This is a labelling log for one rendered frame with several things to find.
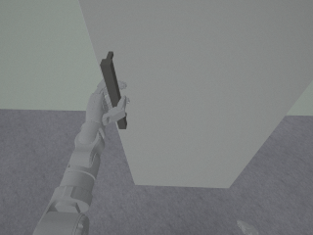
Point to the left robot forearm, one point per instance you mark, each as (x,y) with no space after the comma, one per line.
(75,191)

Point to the left robot upper arm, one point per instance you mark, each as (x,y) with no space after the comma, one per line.
(63,223)

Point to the left robot hand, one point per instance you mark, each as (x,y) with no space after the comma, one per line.
(99,109)

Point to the right robot hand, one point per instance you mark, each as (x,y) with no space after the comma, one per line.
(246,228)

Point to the fridge door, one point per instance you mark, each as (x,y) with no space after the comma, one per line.
(208,81)

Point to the handle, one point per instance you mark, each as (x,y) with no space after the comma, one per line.
(109,75)

